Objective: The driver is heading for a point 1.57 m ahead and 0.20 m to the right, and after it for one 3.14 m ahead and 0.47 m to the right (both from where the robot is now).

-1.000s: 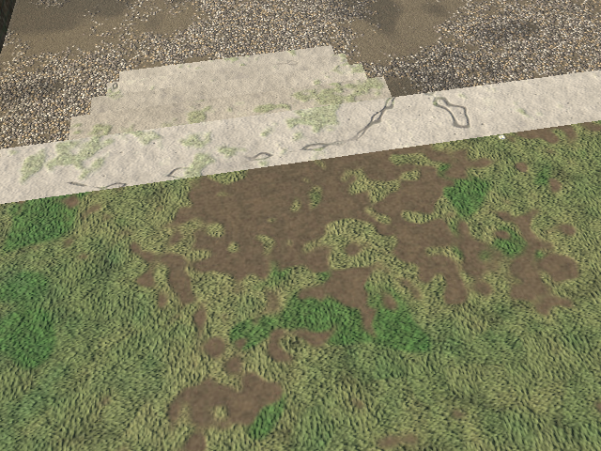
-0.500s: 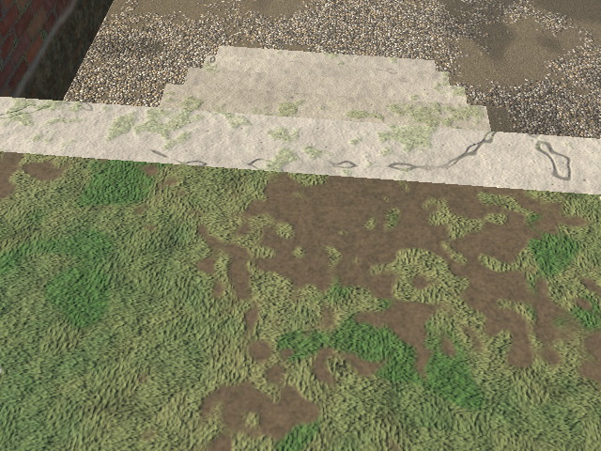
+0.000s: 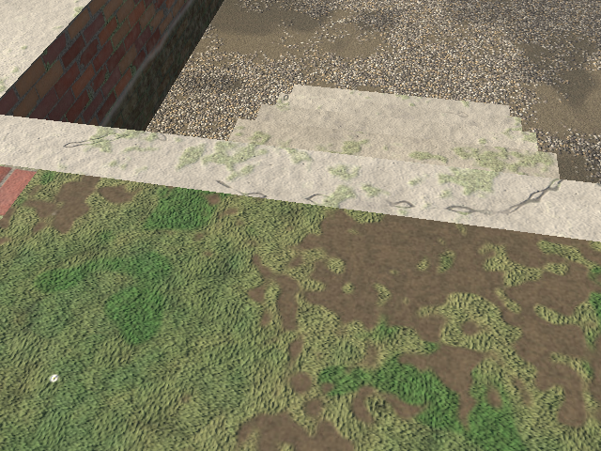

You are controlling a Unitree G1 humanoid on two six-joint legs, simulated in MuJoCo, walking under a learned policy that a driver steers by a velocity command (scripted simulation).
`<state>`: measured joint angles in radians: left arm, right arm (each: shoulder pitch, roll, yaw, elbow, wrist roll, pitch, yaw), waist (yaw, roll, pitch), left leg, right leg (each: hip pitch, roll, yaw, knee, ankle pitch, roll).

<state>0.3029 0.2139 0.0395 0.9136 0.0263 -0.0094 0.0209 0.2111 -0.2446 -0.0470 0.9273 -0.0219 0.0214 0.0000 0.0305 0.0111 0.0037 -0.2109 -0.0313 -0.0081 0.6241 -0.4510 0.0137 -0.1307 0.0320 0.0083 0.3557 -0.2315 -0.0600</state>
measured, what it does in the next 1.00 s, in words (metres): walks ahead: left foot, then right foot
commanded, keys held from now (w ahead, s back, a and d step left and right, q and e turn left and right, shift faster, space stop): w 0.80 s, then no key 0.20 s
